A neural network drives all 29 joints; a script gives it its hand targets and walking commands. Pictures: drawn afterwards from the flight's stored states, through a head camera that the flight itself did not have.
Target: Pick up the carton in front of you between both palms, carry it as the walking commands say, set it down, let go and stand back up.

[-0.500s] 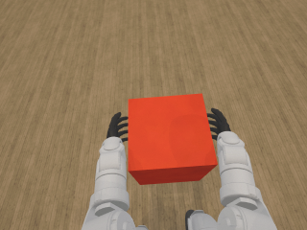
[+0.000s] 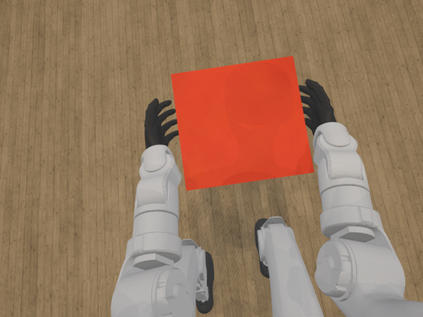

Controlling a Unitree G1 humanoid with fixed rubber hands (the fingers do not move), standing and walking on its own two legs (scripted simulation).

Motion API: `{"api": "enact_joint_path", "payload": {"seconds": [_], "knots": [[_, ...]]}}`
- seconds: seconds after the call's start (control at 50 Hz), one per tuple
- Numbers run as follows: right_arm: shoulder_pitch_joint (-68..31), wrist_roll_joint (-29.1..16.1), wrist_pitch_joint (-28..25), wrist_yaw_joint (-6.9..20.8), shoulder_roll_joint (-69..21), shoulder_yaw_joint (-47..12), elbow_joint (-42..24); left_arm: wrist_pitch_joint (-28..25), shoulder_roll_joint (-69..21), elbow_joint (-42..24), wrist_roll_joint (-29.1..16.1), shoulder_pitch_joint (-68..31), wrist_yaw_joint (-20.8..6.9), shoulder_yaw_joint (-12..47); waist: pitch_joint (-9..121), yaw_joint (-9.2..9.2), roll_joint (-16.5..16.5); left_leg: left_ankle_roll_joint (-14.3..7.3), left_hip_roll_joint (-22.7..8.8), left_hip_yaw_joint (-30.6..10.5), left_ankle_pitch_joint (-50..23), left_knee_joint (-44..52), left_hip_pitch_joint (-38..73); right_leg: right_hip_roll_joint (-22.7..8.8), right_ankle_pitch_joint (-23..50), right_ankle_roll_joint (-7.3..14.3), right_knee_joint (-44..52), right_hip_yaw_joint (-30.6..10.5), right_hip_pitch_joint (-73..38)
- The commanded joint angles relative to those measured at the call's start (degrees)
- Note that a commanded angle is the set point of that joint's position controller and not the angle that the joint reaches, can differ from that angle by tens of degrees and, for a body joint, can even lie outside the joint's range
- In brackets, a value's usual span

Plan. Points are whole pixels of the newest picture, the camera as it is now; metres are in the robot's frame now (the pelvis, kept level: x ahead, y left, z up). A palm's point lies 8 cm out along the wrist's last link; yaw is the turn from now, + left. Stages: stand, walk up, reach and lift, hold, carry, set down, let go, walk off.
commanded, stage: set down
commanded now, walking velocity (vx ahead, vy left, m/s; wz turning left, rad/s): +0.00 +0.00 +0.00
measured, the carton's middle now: (235, 136) +0.45 -0.07 -0.16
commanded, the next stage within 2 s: none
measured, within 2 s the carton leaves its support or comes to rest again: rests again in 1.40 s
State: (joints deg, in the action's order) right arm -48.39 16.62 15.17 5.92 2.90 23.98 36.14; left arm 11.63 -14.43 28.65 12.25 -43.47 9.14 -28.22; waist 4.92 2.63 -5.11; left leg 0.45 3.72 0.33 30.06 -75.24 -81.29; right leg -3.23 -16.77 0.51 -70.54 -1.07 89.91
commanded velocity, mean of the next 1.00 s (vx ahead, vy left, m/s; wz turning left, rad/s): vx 0.00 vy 0.00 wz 0.00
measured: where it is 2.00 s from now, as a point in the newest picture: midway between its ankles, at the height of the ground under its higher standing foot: (235, 275)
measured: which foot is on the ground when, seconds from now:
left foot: down 0.00-1.00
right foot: down 0.00-1.00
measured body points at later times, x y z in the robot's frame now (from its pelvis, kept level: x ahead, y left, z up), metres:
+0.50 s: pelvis -0.02 -0.01 -0.12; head +0.28 -0.10 +0.20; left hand +0.50 +0.04 -0.23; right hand +0.47 -0.26 -0.25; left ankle +0.04 +0.13 -0.59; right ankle +0.12 -0.12 -0.59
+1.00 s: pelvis -0.04 +0.00 -0.22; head +0.33 -0.08 +0.02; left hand +0.52 +0.04 -0.39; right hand +0.51 -0.26 -0.40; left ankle +0.04 +0.13 -0.59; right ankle +0.12 -0.12 -0.59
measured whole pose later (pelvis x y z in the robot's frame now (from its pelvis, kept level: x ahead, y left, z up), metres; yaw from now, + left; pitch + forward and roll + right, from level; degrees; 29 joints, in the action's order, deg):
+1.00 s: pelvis -0.04 +0.00 -0.22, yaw +4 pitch +40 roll +7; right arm -85.4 6.6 17.5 3.0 22.5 13.5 53.2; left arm 13.8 -0.7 42.8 1.6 -79.4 14.6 -24.8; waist -18.9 5.9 -6.6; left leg 4.0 11.2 0.9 40.7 -119.6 -119.7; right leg -2.4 -21.8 0.7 -113.3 -5.1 131.7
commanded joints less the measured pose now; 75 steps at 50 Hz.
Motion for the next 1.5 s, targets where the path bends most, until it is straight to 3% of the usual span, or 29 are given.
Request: {"api": "enact_joint_path", "payload": {"seconds": [0.0,0.1,0.2,0.24,0.34,0.42,0.5,0.58,0.74,0.9,0.94,1.0,1.08,1.28,1.48], "knots": [[-27.3,-4.3,0.3,11.2,-46.6,-24.9,2.1,0.9,-45.0,4.7,-3.3,-34.8,-12.7,29.6,47.2,2.64,5.6,2.2,8.8,0.0,-5.9,7.3,-3.1,9.9,9.0,0.5,-1.0,0.3,-43.4],[-31.4,-4.7,1.0,10.5,-46.4,-24.9,3.2,1.1,-43.3,5.2,-4.4,-40.8,-12.9,28.4,52.0,3.16,7.0,2.4,9.5,1.3,-4.7,1.0,-10.3,9.6,8.3,0.1,-5.5,-0.4,-41.6],[-35.1,-6.2,1.2,9.5,-45.1,-26.3,2.9,1.1,-42.5,5.5,-6.2,-44.7,-12.5,29.1,57.0,3.6,7.7,2.7,10.3,2.6,-4.7,-4.3,-17.1,9.4,12.0,-0.7,-10.8,-0.6,-42.2],[-36.5,-6.6,1.3,9.0,-44.7,-26.6,3.0,1.1,-42.0,5.7,-6.9,-46.3,-12.5,29.5,58.5,4.56,8.3,2.8,10.5,3.0,-3.9,-6.4,-20.0,9.3,12.6,-1.0,-12.4,-0.6,-42.9],[-40.6,-9.0,1.6,8.2,-43.7,-28.4,2.8,1.1,-39.8,6.0,-7.8,-49.7,-12.0,28.7,60.6,3.42,9.5,2.8,10.7,4.2,-2.9,-11.4,-25.4,8.9,12.1,-1.5,-16.2,-1.1,-42.2],[-43.2,-9.4,1.6,7.5,-41.8,-27.9,4.2,1.2,-39.2,7.3,-9.0,-52.8,-11.8,28.8,60.6,5.1,9.4,2.9,10.9,4.2,-2.4,-14.0,-28.7,8.8,13.4,-1.7,-19.2,-0.6,-40.8],[-47.2,-11.1,1.4,7.5,-40.6,-28.8,4.8,1.0,-36.5,8.8,-8.7,-55.2,-11.0,26.3,59.6,3.14,10.7,2.6,10.9,4.6,-2.2,-17.3,-30.1,8.6,12.6,-2.2,-22.3,-0.5,-37.0],[-50.5,-11.4,1.3,7.6,-38.0,-27.8,6.7,1.0,-34.8,9.8,-9.0,-58.5,-10.5,24.7,57.8,3.42,11.2,2.5,10.8,4.6,-1.5,-20.1,-31.8,8.4,11.0,-2.0,-25.2,-0.2,-33.1],[-56.4,-11.7,1.0,8.4,-32.3,-25.1,11.3,1.4,-32.7,10.7,-11.4,-66.6,-10.2,25.2,54.7,5.9,8.5,2.6,10.6,4.8,-0.1,-25.2,-32.9,7.5,10.0,-1.0,-31.7,0.9,-26.2],[-64.2,-15.4,0.0,9.5,-27.6,-26.3,12.4,1.2,-30.2,10.3,-15.4,-74.7,-9.7,28.7,53.8,7.29,6.7,2.6,10.3,5.2,-0.3,-30.3,-31.3,5.5,12.5,-0.5,-38.6,1.6,-23.8],[-66.6,-16.9,-0.2,9.7,-27.3,-27.3,11.0,1.0,-30.0,9.4,-16.7,-76.5,-9.5,30.0,55.4,7.5,6.7,2.5,10.1,5.2,-1.3,-31.6,-29.4,5.2,13.7,-0.5,-40.1,1.9,-23.7],[-68.9,-19.3,-0.8,10.1,-26.7,-27.9,8.2,0.7,-30.8,7.9,-18.1,-78.1,-9.2,32.8,56.5,8.91,3.5,2.5,10.2,5.3,-5.4,-33.6,-25.8,5.2,17.2,-0.1,-41.5,2.0,-22.1],[-66.6,-19.9,-0.6,10.3,-27.1,-27.3,9.5,0.7,-32.1,6.8,-19.6,-78.3,-9.3,35.5,56.9,9.85,2.3,3.0,10.1,5.6,-7.2,-35.0,-28.8,5.0,22.4,0.6,-43.4,1.3,-26.8],[-65.1,-17.5,-1.1,12.0,-25.3,-24.0,16.2,0.7,-30.2,13.0,-17.5,-75.7,-10.4,30.4,41.6,8.92,0.8,2.6,9.7,4.7,-2.8,-34.9,-33.0,4.4,14.3,1.5,-44.1,1.4,-13.8],[-67.8,-18.0,-2.6,11.6,-19.7,-22.9,19.8,-0.7,-25.1,14.9,-18.7,-79.5,-10.0,29.9,34.8,9.58,-1.8,2.5,9.2,4.2,1.0,-35.8,-32.1,3.5,8.7,2.2,-44.4,0.4,-9.5]]}}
